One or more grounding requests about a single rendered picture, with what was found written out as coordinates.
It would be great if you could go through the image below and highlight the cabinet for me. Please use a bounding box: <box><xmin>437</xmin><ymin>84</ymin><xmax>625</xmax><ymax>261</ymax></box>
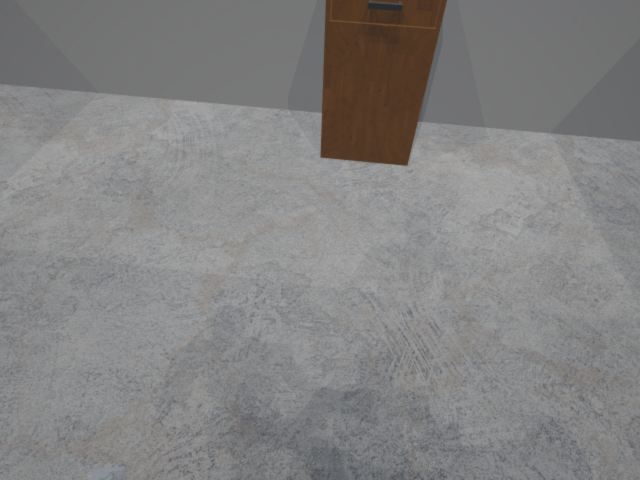
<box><xmin>320</xmin><ymin>0</ymin><xmax>447</xmax><ymax>166</ymax></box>

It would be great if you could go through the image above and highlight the drawer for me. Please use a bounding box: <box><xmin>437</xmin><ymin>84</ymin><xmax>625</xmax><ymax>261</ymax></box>
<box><xmin>331</xmin><ymin>0</ymin><xmax>440</xmax><ymax>28</ymax></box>

